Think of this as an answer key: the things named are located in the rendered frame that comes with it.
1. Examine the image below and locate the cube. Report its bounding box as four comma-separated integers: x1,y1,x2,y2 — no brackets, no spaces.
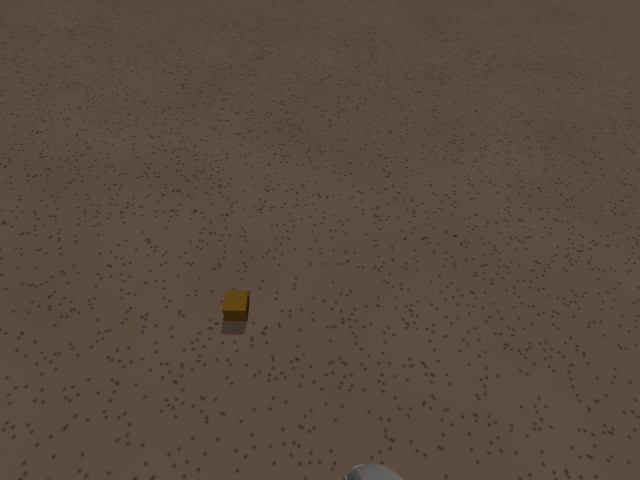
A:
222,290,249,321

